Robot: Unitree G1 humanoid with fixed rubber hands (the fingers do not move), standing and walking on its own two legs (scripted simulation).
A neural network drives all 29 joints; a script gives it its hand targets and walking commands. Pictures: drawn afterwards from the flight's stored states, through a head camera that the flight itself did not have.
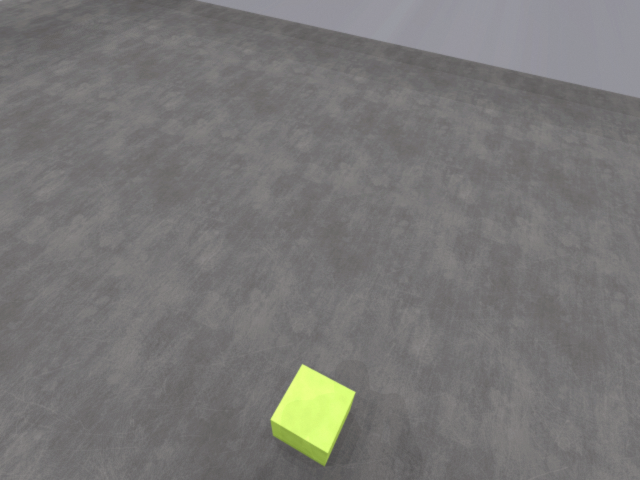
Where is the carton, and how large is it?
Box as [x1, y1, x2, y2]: [270, 364, 354, 466]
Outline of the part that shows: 302,364 270,419 272,432 274,436 324,466 347,415 354,392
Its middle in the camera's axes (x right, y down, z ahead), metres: -0.02 +0.51 +1.12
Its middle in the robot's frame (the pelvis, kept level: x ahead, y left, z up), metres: +0.42 -0.01 -0.70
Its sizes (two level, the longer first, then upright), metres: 0.176 0.173 0.153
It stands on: the floor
